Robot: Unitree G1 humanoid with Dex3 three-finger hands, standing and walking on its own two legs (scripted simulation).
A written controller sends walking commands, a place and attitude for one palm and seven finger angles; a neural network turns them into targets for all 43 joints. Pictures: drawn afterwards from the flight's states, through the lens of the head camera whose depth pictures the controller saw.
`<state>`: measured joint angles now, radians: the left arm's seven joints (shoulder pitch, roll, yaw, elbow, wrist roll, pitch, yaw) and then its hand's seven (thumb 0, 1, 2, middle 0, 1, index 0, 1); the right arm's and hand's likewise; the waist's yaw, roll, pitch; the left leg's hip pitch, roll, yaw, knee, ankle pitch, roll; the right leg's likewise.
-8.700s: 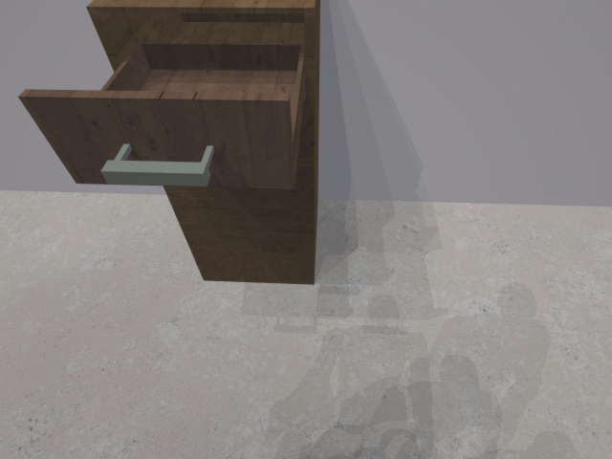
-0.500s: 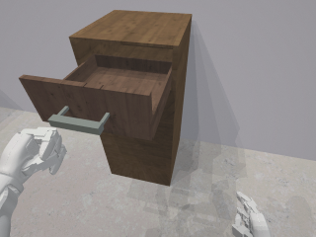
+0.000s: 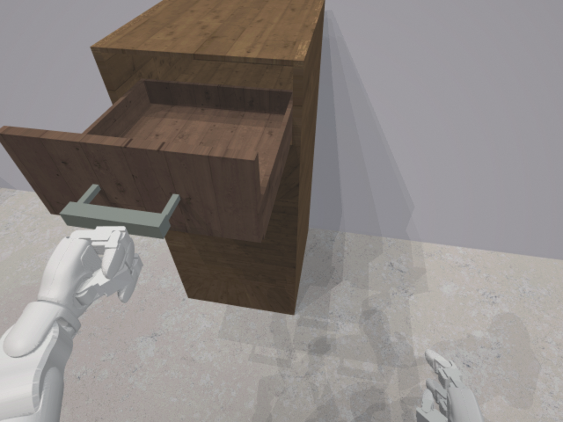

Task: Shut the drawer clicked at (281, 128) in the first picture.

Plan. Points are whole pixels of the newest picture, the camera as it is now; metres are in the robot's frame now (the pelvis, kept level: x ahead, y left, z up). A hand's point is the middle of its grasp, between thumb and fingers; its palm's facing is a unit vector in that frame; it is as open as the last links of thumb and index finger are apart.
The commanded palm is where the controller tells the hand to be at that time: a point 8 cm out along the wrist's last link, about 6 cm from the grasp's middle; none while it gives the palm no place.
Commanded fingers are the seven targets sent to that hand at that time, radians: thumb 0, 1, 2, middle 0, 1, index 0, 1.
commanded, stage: bring the fist close to the handle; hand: left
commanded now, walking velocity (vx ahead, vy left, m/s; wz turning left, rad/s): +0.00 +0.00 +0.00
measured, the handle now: (124, 207) +0.37 +0.27 +0.12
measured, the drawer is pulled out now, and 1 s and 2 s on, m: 0.30 0.27 0.15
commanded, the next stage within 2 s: push the drawer shut in 0.44 s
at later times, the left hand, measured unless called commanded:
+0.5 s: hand (134, 271) +0.26 +0.21 +0.12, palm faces -0.05 -1.00 -0.06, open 3.3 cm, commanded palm +0.24 +0.26 +0.12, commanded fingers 0.00 0.90 0.90 -1.40 -1.60 -1.40 -1.60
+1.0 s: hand (147, 241) +0.31 +0.21 +0.12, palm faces -0.05 -1.00 -0.03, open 3.1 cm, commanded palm +0.30 +0.26 +0.12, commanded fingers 0.00 0.90 0.90 -1.40 -1.60 -1.40 -1.60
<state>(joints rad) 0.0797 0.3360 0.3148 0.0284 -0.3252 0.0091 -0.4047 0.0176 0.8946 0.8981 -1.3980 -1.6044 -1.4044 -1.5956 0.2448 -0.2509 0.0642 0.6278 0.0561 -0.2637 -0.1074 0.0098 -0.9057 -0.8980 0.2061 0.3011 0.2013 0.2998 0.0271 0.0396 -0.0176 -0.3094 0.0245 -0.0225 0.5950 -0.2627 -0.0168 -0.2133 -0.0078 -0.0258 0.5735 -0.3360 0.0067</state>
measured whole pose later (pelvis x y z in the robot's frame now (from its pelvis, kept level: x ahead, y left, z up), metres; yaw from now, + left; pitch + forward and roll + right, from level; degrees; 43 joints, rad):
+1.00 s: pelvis -0.01 -0.01 -0.01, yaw +1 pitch +1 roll -1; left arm -0.20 0.37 0.30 0.34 -0.31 -0.05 -0.42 0.00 0.85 0.92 -1.40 -1.60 -1.40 -1.60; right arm 0.25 -0.27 0.06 0.64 0.07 -0.20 -0.13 0.01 -0.91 -0.90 0.21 0.30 0.20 0.30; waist 0.02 0.05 -0.03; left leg -0.40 0.03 -0.04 0.65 -0.27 -0.03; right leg -0.31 0.00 -0.04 0.65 -0.36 -0.01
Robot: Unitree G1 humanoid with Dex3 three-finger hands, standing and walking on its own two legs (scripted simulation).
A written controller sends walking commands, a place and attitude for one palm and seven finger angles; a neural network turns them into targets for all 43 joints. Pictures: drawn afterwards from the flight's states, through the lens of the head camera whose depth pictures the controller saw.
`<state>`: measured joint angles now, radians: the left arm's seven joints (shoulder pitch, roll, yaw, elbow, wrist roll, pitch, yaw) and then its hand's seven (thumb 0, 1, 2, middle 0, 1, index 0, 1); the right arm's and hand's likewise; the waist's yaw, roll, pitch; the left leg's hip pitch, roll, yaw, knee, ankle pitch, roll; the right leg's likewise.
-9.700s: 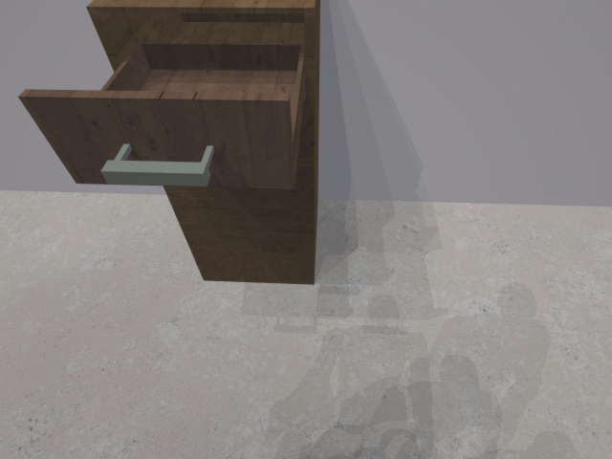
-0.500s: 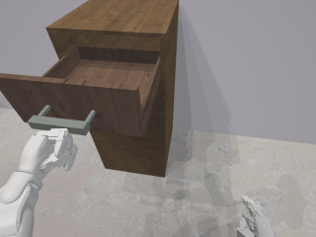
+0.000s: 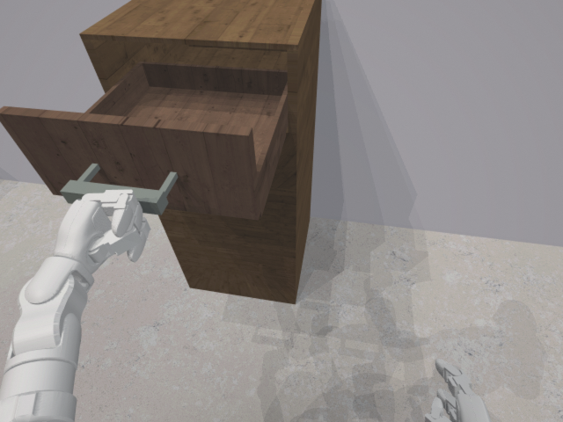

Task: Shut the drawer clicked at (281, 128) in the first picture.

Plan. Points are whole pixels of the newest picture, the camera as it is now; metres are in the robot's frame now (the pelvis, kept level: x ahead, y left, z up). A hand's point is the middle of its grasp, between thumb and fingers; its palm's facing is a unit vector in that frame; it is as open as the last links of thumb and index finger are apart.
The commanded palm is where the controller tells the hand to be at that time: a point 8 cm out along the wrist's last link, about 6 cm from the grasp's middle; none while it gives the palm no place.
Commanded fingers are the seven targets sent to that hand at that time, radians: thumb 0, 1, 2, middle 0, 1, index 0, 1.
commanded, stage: push the drawer shut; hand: left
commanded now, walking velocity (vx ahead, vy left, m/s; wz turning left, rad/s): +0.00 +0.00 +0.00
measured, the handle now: (123, 185) +0.41 +0.28 +0.13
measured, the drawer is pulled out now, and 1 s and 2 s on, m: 0.27 0.15 0.03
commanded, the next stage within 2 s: none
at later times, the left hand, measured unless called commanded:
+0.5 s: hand (158, 200) +0.38 +0.21 +0.13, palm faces -0.08 -1.00 -0.03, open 3.2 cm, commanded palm +0.37 +0.26 +0.13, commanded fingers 0.00 0.90 0.90 -1.40 -1.60 -1.40 -1.60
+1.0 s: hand (169, 174) +0.43 +0.21 +0.13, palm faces -0.10 -1.00 +0.00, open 3.2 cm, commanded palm +0.42 +0.26 +0.13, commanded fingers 0.00 0.90 0.90 -1.40 -1.60 -1.40 -1.60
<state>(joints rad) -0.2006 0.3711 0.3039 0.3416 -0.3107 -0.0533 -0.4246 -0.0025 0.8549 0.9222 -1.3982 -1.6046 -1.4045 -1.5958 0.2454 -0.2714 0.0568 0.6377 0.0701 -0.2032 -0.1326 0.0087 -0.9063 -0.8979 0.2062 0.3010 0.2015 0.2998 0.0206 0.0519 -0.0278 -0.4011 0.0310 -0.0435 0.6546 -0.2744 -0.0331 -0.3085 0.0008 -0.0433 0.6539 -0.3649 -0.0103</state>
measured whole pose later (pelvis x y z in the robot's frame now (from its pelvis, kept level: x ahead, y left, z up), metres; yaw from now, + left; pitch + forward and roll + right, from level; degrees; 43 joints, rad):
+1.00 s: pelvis +0.02 +0.01 +0.00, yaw -2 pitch +7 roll -1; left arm -0.59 0.44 0.33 0.78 -0.24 -0.13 -0.40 0.01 0.86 0.90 -1.40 -1.60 -1.40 -1.60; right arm 0.32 -0.28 0.04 0.64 0.06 -0.06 -0.08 0.01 -0.91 -0.90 0.21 0.30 0.20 0.30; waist -0.05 0.03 -0.06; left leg -0.51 0.04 -0.02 0.71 -0.32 -0.02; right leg -0.42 0.01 -0.02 0.68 -0.38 0.00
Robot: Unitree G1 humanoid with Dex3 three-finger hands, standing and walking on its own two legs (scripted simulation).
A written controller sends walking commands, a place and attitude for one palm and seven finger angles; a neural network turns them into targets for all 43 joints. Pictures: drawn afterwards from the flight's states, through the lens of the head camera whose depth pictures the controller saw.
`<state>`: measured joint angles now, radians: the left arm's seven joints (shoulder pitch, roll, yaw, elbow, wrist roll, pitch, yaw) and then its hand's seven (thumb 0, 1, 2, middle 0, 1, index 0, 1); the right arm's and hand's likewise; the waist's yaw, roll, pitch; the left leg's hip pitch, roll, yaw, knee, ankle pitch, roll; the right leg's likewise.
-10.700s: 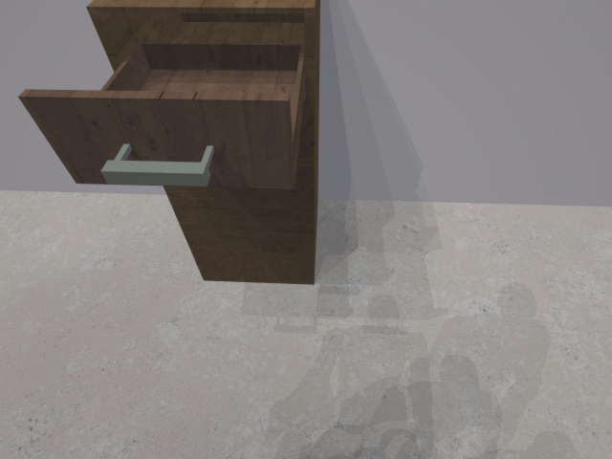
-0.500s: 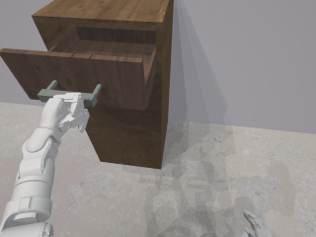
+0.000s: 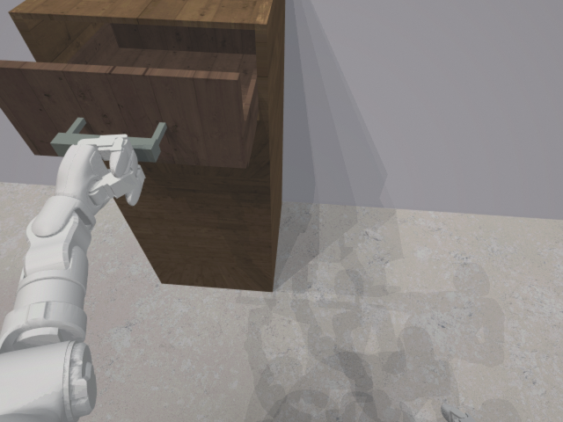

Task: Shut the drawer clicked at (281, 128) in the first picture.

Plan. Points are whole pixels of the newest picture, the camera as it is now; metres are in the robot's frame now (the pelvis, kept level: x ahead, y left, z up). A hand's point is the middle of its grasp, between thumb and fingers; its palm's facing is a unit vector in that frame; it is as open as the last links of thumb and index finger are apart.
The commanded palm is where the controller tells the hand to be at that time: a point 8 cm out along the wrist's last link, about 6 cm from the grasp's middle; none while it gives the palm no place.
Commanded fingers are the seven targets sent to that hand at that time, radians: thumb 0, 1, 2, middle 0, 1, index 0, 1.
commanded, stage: push the drawer shut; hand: left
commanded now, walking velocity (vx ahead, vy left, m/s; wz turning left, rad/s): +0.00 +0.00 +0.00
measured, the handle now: (113, 137) +0.50 +0.27 +0.14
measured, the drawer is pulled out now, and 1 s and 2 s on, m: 0.15 0.03 0.00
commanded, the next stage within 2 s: pull the fist back off the drawer in 1.54 s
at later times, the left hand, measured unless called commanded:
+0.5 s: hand (145, 147) +0.47 +0.21 +0.14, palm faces -0.07 -1.00 +0.00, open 3.2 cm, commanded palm +0.46 +0.26 +0.14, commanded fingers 0.00 0.90 0.90 -1.40 -1.60 -1.40 -1.60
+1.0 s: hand (159, 121) +0.53 +0.20 +0.14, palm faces -0.06 -1.00 +0.00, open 3.2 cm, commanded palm +0.52 +0.25 +0.14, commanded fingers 0.00 0.90 0.90 -1.40 -1.60 -1.40 -1.60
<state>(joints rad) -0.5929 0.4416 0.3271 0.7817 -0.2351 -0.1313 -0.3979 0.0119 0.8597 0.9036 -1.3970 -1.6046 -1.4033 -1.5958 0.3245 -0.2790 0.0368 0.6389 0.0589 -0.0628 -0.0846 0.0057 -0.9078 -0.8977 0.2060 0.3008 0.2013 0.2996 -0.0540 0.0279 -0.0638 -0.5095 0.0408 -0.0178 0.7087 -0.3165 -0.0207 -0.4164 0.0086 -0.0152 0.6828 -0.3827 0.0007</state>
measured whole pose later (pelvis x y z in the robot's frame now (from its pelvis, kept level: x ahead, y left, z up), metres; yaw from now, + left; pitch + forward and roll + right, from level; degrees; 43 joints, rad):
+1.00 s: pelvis +0.00 +0.01 -0.01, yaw -2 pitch +17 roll -3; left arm -1.07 0.64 0.41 1.24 -0.07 -0.19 -0.34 0.02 0.85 0.90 -1.40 -1.60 -1.40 -1.60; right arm 0.45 -0.27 0.03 0.67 0.01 0.00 -0.05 0.00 -0.91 -0.90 0.21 0.30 0.20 0.30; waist -0.19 0.03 -0.08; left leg -0.76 0.06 -0.01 0.82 -0.35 -0.01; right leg -0.66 0.03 0.00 0.75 -0.39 0.02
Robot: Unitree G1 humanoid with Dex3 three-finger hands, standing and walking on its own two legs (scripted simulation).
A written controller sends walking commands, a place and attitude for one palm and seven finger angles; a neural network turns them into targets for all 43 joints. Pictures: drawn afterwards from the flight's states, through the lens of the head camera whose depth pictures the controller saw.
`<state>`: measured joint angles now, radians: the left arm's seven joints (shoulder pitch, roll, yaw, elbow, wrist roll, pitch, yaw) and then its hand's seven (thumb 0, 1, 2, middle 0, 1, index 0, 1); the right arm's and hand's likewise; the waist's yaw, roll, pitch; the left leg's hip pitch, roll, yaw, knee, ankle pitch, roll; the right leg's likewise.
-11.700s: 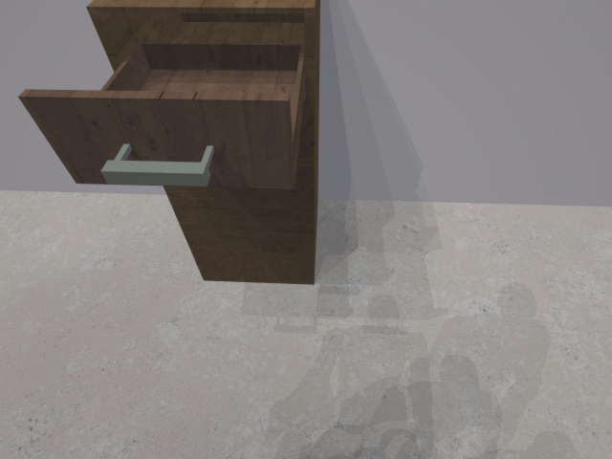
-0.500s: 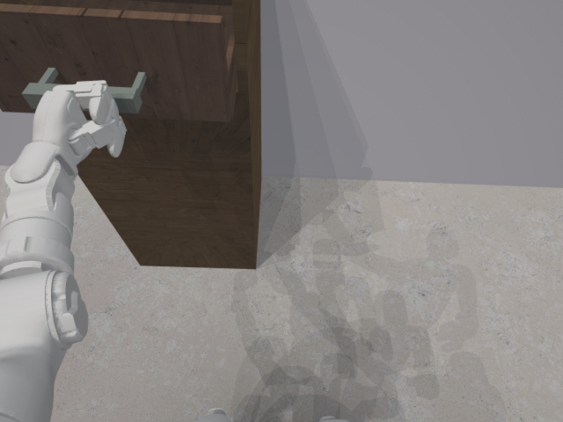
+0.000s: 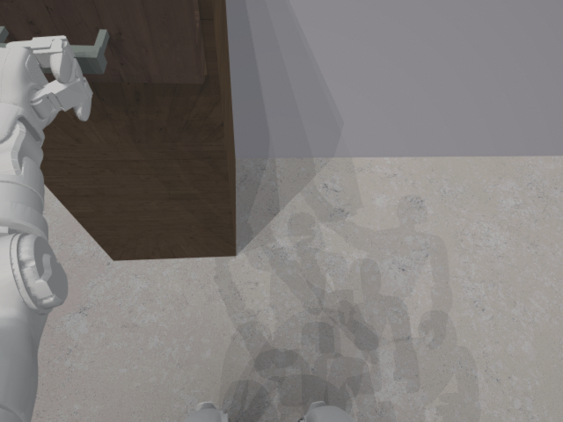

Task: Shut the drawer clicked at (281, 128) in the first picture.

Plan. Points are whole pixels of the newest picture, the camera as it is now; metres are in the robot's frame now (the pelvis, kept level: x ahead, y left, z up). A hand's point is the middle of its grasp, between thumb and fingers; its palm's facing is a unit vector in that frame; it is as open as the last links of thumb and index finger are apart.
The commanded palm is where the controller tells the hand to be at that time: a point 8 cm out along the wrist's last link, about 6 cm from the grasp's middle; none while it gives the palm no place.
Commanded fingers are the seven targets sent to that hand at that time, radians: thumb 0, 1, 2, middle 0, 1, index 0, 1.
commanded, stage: push the drawer shut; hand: left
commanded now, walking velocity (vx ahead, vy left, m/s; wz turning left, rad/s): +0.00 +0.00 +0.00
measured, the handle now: (47, 47) +0.61 +0.27 +0.15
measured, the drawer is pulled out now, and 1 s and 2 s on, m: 0.03 0.00 0.00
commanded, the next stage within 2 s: pull the fist back off the drawer in 0.54 s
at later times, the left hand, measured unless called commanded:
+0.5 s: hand (77, 67) +0.56 +0.22 +0.16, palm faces -0.03 -1.00 -0.01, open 3.2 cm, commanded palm +0.57 +0.25 +0.15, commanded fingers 0.00 0.90 0.90 -1.40 -1.60 -1.40 -1.60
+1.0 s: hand (81, 69) +0.55 +0.21 +0.16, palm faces -0.01 -1.00 +0.00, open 3.2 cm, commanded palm +0.54 +0.24 +0.15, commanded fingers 0.00 0.90 0.90 -1.40 -1.60 -1.40 -1.60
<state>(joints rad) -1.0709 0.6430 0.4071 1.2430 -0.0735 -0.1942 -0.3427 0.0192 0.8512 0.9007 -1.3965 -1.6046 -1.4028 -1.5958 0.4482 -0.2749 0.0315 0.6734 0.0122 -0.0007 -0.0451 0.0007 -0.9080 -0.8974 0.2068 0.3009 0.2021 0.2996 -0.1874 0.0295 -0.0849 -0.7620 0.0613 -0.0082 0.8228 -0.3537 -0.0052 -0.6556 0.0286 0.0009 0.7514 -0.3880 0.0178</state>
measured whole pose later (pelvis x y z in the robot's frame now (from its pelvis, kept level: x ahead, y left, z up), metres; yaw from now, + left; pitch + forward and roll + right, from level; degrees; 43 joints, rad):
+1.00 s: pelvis -0.01 +0.01 -0.01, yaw +0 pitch +21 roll -4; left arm -1.28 0.73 0.37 1.35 -0.01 -0.15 -0.29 0.02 0.78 0.92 -1.40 -1.60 -1.40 -1.60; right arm 0.50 -0.27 0.06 0.68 -0.02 -0.03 -0.03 0.00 -0.91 -0.90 0.21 0.30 0.20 0.30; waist -0.25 0.04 -0.08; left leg -0.90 0.06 -0.03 0.89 -0.35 0.00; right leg -0.77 0.03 -0.02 0.78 -0.38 0.03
